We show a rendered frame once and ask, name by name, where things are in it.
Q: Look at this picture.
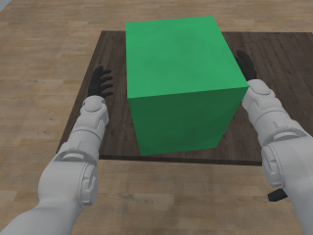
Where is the robot right hand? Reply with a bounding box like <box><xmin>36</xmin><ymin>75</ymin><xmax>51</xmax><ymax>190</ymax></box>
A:
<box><xmin>234</xmin><ymin>50</ymin><xmax>257</xmax><ymax>82</ymax></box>

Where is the carton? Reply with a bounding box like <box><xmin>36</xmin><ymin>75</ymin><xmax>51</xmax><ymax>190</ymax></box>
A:
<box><xmin>125</xmin><ymin>16</ymin><xmax>249</xmax><ymax>156</ymax></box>

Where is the robot right forearm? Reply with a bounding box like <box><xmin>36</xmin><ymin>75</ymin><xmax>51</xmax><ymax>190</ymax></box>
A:
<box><xmin>242</xmin><ymin>79</ymin><xmax>313</xmax><ymax>148</ymax></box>

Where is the robot right upper arm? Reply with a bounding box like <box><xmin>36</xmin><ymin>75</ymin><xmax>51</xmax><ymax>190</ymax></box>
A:
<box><xmin>261</xmin><ymin>136</ymin><xmax>313</xmax><ymax>235</ymax></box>

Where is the robot left upper arm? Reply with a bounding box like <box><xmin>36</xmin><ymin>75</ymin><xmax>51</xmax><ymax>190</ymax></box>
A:
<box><xmin>0</xmin><ymin>161</ymin><xmax>99</xmax><ymax>235</ymax></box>

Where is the table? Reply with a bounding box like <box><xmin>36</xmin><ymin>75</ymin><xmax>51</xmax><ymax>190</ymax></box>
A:
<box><xmin>56</xmin><ymin>30</ymin><xmax>313</xmax><ymax>202</ymax></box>

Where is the robot left forearm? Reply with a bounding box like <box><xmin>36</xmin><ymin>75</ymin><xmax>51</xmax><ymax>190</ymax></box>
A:
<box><xmin>37</xmin><ymin>95</ymin><xmax>110</xmax><ymax>201</ymax></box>

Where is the robot left hand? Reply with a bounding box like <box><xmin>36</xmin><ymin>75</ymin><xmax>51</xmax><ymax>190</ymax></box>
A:
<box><xmin>87</xmin><ymin>66</ymin><xmax>113</xmax><ymax>98</ymax></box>

